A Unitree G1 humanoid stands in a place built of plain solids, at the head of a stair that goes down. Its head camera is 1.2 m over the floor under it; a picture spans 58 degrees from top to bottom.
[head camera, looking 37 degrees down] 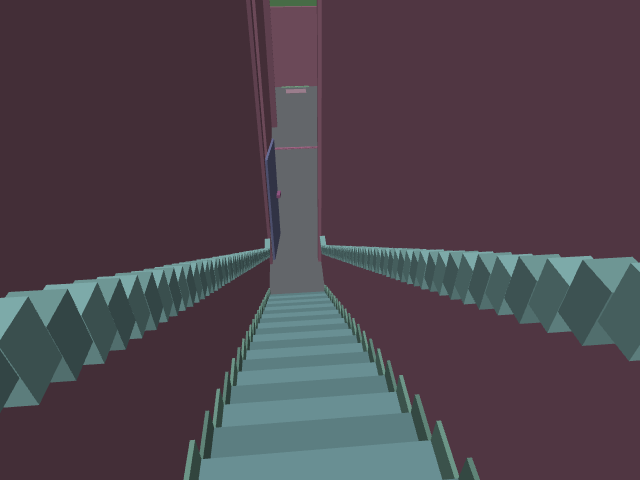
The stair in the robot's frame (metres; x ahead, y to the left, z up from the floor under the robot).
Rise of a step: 0.18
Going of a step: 0.23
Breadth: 0.98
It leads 5 degrees to the left of straight ahead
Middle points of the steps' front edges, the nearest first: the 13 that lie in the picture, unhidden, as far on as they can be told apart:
0.89 0.01 -0.53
1.13 0.03 -0.71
1.36 0.05 -0.89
1.59 0.07 -1.07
1.82 0.09 -1.24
2.05 0.11 -1.42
2.29 0.13 -1.60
2.52 0.14 -1.78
2.75 0.16 -1.96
2.98 0.18 -2.13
3.21 0.20 -2.31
3.45 0.22 -2.49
3.68 0.24 -2.67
